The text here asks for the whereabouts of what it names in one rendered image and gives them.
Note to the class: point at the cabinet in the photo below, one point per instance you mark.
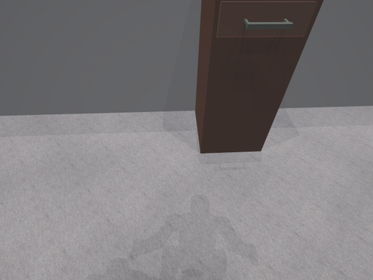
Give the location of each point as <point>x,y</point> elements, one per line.
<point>241,82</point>

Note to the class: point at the drawer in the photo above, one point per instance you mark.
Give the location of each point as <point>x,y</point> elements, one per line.
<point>232,15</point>

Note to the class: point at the handle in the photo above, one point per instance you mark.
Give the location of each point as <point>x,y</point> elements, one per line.
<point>269,25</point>

